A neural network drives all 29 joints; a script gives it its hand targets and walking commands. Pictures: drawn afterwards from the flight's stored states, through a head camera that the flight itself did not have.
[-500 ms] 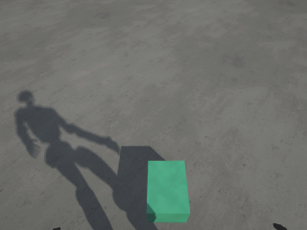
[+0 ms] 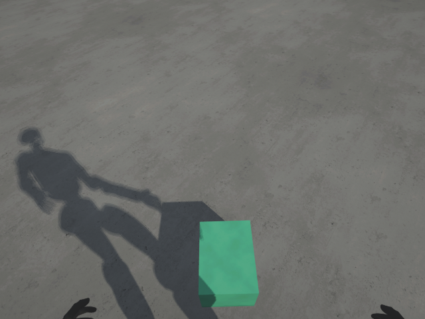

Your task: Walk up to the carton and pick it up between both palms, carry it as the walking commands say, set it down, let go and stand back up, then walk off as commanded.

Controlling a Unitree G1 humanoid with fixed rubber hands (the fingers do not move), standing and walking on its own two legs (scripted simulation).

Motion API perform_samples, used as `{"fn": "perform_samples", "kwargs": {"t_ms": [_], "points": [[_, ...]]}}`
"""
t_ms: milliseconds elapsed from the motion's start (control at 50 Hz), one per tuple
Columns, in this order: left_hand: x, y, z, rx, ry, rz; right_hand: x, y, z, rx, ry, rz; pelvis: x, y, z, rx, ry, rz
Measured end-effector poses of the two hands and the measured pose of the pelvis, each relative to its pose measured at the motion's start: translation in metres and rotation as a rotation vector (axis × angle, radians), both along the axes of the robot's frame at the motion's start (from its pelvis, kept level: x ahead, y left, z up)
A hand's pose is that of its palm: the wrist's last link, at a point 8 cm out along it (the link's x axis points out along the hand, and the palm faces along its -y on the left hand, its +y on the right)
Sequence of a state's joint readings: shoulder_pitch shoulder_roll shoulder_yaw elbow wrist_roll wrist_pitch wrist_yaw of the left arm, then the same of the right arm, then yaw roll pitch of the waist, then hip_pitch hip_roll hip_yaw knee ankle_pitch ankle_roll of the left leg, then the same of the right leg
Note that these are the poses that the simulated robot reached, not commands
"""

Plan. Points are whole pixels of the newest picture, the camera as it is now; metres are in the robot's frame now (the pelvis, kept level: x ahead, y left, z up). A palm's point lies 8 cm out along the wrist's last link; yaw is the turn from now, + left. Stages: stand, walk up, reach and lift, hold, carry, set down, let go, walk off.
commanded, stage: reach and lift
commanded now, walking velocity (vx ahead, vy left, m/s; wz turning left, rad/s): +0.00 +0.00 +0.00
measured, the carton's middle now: (226, 263) +0.46 +0.00 -0.67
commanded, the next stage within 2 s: none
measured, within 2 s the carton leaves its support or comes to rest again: neither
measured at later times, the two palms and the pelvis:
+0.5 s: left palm (104, 284) +0.23 +0.28 -0.14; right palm (350, 280) +0.24 -0.26 -0.13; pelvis -0.02 -0.01 -0.05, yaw +4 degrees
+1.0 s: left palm (138, 238) +0.36 +0.24 -0.19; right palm (313, 238) +0.36 -0.22 -0.18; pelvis -0.08 -0.01 -0.10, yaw +3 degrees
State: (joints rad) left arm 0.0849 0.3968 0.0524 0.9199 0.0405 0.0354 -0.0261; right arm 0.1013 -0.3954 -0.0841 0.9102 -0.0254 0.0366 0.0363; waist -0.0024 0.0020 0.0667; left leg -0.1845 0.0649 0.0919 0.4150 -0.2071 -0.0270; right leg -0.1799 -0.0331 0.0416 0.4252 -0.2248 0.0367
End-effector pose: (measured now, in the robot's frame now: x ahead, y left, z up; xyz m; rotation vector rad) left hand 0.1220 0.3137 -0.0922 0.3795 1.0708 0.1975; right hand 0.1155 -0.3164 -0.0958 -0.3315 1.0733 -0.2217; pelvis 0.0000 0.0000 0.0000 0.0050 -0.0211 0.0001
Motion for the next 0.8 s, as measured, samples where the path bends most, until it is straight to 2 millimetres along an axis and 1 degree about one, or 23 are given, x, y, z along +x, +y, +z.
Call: {"fn": "perform_samples", "kwargs": {"t_ms": [60,140,200,240,420,520,640,800], "points": [[0.019,-0.008,0.005,-0.016,-0.048,-0.014,0.019,0.009,0.005,0.021,-0.053,0.031,-0.005,0.0,-0.004,0.001,-0.025,0.031],[0.028,-0.016,0.002,-0.045,-0.039,0.014,0.038,0.019,0.004,0.028,-0.056,0.045,-0.006,0.002,-0.007,0.003,-0.031,0.039],[0.033,-0.02,-0.004,-0.059,-0.027,0.018,0.049,0.024,0.002,0.033,-0.057,0.041,-0.004,0.002,-0.01,0.0,-0.004,0.042],[0.04,-0.02,-0.01,-0.065,-0.032,0.017,0.059,0.027,-0.002,0.039,-0.065,0.034,-0.004,0.001,-0.014,-0.002,0.029,0.046],[0.095,-0.026,-0.036,-0.092,-0.129,0.025,0.115,0.045,-0.025,0.06,-0.131,0.044,-0.009,-0.004,-0.037,-0.012,0.2,0.068],[0.115,-0.032,-0.05,-0.113,-0.165,0.034,0.132,0.054,-0.042,0.08,-0.157,0.054,-0.02,-0.007,-0.048,-0.014,0.286,0.072],[0.135,-0.038,-0.066,-0.148,-0.202,0.044,0.15,0.063,-0.062,0.114,-0.198,0.039,-0.039,-0.01,-0.062,-0.016,0.374,0.068],[0.177,-0.047,-0.076,-0.175,-0.254,0.03,0.191,0.076,-0.072,0.151,-0.266,0.024,-0.065,-0.011,-0.078,-0.022,0.442,0.063]]}}
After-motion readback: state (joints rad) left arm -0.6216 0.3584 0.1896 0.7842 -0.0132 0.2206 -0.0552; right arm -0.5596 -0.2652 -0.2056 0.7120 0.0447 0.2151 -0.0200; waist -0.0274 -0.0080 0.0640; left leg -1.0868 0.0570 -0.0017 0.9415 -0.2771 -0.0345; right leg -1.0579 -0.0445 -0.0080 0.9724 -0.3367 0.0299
